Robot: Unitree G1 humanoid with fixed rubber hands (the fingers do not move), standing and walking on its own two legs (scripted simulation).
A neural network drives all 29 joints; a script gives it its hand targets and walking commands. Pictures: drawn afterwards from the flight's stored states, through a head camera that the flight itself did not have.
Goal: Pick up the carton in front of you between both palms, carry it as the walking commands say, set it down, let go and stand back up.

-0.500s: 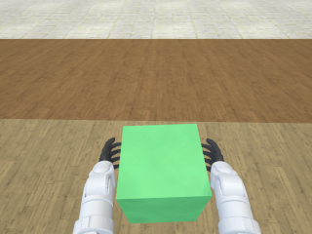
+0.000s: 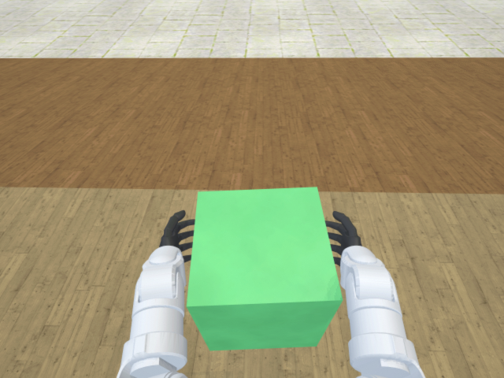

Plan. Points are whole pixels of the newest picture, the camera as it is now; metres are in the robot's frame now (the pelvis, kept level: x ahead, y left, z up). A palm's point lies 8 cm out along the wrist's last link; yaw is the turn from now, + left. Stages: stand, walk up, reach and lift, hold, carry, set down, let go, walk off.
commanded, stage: reach and lift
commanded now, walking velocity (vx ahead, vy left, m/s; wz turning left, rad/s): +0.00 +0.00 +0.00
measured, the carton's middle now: (260, 273) +0.31 +0.00 -0.04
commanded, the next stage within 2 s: hold in 0.52 s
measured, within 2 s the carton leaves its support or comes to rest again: neither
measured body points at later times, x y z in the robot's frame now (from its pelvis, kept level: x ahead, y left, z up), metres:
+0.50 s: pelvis +0.02 +0.00 +0.01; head -0.01 +0.00 +0.45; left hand +0.32 +0.15 +0.04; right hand +0.32 -0.15 +0.03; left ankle +0.02 +0.12 -0.74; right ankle +0.03 -0.12 -0.74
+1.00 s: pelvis +0.00 +0.00 +0.00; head -0.04 +0.00 +0.45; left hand +0.31 +0.15 +0.05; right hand +0.30 -0.15 +0.05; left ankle +0.02 +0.12 -0.74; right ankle +0.03 -0.12 -0.74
